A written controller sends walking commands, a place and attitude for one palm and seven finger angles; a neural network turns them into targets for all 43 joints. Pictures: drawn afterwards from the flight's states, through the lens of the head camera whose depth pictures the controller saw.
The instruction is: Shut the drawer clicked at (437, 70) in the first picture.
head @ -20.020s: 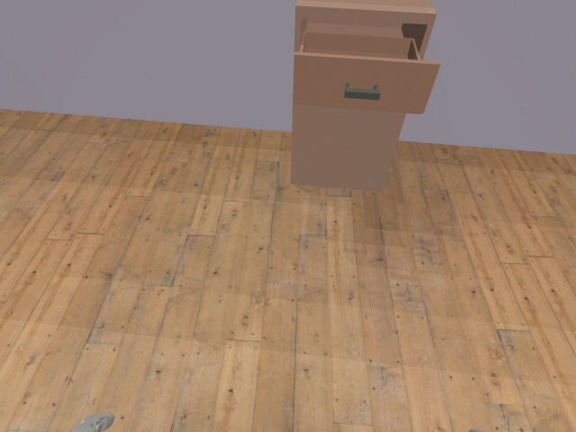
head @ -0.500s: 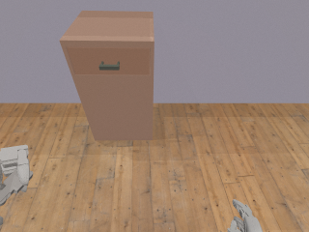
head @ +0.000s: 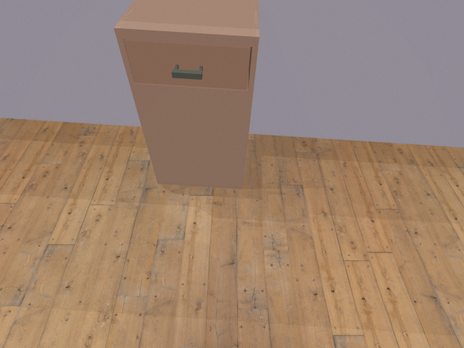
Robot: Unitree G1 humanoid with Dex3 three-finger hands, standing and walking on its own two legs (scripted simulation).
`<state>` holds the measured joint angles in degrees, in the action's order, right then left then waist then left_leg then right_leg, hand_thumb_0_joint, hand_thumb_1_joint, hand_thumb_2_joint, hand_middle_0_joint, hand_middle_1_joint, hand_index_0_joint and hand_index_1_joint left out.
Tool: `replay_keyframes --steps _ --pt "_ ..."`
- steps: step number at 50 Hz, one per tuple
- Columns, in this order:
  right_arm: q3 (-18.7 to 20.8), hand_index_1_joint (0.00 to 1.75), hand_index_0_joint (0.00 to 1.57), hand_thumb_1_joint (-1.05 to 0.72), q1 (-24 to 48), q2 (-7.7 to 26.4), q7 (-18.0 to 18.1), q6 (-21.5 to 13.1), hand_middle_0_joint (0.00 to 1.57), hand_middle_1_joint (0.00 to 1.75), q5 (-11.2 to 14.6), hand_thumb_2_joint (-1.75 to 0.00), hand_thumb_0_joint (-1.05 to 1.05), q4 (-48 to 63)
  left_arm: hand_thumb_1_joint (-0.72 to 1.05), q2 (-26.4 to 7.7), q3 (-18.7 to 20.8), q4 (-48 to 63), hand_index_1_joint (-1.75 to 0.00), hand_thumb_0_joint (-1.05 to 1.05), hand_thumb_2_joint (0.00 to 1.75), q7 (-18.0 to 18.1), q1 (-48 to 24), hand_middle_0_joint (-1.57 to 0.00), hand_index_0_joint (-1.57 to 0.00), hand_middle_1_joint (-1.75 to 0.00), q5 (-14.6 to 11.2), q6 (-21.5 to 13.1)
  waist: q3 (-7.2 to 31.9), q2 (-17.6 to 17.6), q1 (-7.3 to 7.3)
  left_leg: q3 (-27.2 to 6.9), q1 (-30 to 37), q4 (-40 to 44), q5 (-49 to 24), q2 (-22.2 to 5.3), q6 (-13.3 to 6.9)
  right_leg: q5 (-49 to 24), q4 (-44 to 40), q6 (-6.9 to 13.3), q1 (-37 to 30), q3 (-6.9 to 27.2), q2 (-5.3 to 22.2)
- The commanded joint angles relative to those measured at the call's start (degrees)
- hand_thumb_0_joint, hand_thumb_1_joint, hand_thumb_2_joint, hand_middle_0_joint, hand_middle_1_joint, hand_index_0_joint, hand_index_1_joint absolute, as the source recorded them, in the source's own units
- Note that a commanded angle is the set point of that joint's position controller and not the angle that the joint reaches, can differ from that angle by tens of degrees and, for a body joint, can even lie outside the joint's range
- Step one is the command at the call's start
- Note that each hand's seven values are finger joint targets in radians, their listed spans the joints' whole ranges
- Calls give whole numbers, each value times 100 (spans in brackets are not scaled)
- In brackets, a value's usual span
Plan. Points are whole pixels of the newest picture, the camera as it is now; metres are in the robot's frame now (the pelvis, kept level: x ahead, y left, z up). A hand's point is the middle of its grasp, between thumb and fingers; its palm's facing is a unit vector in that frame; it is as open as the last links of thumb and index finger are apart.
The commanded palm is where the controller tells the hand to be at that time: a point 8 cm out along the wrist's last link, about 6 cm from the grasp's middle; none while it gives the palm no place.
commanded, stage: let the arm hang, fingers relaxed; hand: left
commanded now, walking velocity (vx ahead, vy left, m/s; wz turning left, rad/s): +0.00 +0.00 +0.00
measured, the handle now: (188, 71) +0.95 +0.23 -0.06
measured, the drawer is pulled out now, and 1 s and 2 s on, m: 0.00 0.00 0.00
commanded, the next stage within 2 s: look to check the result in 0.60 s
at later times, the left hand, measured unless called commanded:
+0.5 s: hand out of the picture +0.07 +0.18 -0.17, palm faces -0.01 -0.97 -0.23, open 7.3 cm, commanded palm none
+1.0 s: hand out of the picture +0.05 +0.19 -0.16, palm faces -0.02 -0.96 -0.27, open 7.4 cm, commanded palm none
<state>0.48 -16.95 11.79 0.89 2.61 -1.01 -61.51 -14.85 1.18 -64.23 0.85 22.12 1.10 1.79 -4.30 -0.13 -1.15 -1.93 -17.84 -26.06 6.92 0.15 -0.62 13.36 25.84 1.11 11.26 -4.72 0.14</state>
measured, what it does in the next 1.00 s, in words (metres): stands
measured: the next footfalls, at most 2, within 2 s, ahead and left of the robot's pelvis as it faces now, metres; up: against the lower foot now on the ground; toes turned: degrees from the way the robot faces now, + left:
none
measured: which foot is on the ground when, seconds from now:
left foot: down 0.00-1.00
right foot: down 0.00-1.00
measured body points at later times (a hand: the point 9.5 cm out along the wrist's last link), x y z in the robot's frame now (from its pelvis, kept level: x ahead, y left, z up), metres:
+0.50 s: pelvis +0.02 -0.01 +0.00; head +0.02 -0.02 +0.45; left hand +0.07 +0.23 -0.15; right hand +0.03 -0.25 -0.16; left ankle +0.08 +0.11 -0.74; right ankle +0.01 -0.12 -0.74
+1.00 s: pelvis +0.03 -0.02 +0.01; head +0.05 -0.03 +0.45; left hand +0.05 +0.24 -0.14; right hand +0.05 -0.27 -0.15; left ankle +0.08 +0.11 -0.74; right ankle +0.01 -0.12 -0.74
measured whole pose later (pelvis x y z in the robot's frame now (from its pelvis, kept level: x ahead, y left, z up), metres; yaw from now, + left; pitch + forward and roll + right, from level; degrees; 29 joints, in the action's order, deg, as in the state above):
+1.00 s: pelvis +0.03 -0.02 +0.01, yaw -2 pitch -2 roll +0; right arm 0.7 -11.0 13.0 1.4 0.7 -0.8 -65.1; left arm -13.0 0.8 -65.8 1.3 12.0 0.6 -0.2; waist -4.6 -1.4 0.1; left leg -0.9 -12.0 -22.0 7.8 -1.5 1.2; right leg 13.4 21.4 2.1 5.8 -3.5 -1.5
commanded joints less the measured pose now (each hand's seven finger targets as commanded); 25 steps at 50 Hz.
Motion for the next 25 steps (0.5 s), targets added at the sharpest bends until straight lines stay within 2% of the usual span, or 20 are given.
replay_keyframes --steps 1,4,6,10,13,15,19,21,25 --pt "235 30 20 -90 -85 841 55 -160 20 30 -10 -90 0 170 90 -627 109 147 -47 0 90 7 -114 -36 -36 -47 -29 -177 81 -242 129 -735 331 897 1690 -514 -197 1343 -720 266 550 622 438" --pt "238 30 20 -90 -105 803 55 -160 20 30 -1 -90 0 76 90 -626 107 28 -34 0 90 27 -55 -24 -24 -34 -31 -178 4 -79 98 -635 360 803 1495 -474 -201 1404 -781 291 597 644 489" --pt "234 30 20 -90 -137 749 51 -159 20 30 -6 -90 0 4 90 -646 110 14 -30 0 90 35 -135 -20 -20 -30 -38 -181 -77 126 131 -530 449 670 1267 -416 -180 1514 -870 315 727 684 558" --pt "224 30 20 -90 -166 655 39 -176 20 30 -16 -90 0 -85 90 -654 130 25 -30 0 90 57 -305 -20 -20 -30 -45 -199 -102 77 171 -418 579 510 917 -390 -149 1445 -882 330 817 705 611" --pt "209 30 20 -90 -96 608 39 -185 20 30 -27 -90 0 -126 90 -618 138 41 -30 0 90 62 -405 -20 -20 -30 -45 -191 -250 10 151 -453 441 599 956 -400 -141 1411 -855 311 780 696 588" --pt "201 30 20 -90 -54 579 38 -200 20 30 -32 -90 0 -130 90 -602 143 56 -30 0 90 67 -466 -20 -20 -30 -41 -197 -246 -110 137 -471 392 647 841 -412 -139 1227 -794 294 658 682 570" --pt "197 30 20 -90 74 599 43 -249 20 30 -20 -90 0 -109 90 -587 144 105 -30 0 90 75 -572 -20 -20 -30 -41 -244 -22 -113 106 -439 513 606 290 -459 -124 675 -751 255 365 667 571" --pt "185 30 20 -90 140 579 48 -257 20 30 -29 -90 0 -113 90 -542 134 135 -30 0 90 74 -698 -20 -20 -30 -47 -252 -56 -190 127 -418 540 611 167 -471 -111 521 -774 243 334 688 585" --pt "188 30 20 -90 238 589 54 -289 20 30 -24 -90 0 -117 90 -549 151 186 -30 0 90 79 -837 -20 -20 -30 -49 -280 140 -134 118 -361 654 554 -277 -514 -87 -8 -765 211 75 664 620"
